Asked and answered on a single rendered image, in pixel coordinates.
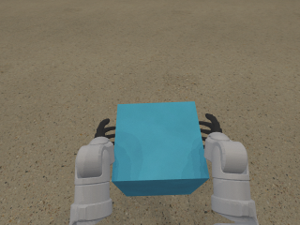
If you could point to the carton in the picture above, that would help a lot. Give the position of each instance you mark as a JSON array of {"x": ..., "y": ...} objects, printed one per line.
[{"x": 158, "y": 149}]

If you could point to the robot left forearm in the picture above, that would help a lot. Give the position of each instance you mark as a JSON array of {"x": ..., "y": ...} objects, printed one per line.
[{"x": 92, "y": 201}]

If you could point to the right robot hand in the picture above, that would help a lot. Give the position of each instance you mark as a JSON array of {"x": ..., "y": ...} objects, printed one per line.
[{"x": 215, "y": 126}]

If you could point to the robot right forearm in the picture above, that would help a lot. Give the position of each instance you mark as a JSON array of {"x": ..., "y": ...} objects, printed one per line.
[{"x": 231, "y": 188}]

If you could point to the left robot hand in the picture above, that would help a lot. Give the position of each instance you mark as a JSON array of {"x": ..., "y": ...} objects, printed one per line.
[{"x": 101, "y": 129}]

